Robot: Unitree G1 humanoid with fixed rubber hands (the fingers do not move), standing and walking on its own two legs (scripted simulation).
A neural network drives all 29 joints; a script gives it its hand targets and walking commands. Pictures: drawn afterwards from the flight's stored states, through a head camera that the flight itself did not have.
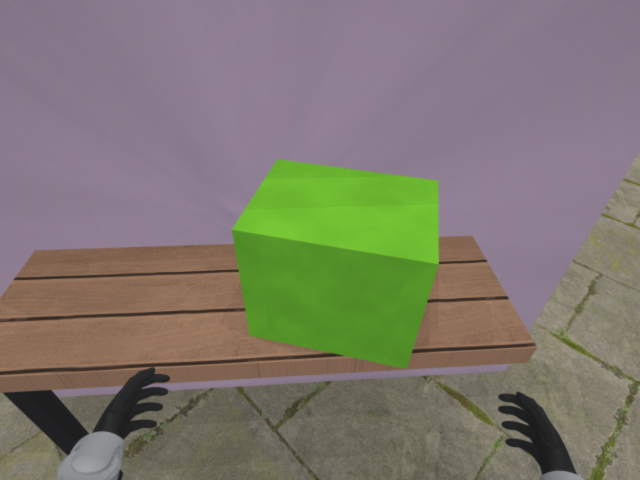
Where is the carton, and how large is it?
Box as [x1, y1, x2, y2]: [232, 159, 438, 368]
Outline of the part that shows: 277,159 232,229 250,335 406,368 438,264 437,181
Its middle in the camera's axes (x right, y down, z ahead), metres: +0.03 +0.04 +0.67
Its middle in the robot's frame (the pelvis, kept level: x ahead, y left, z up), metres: +0.47 -0.01 +0.01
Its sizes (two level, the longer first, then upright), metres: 0.283 0.207 0.249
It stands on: a table, 0.64 m high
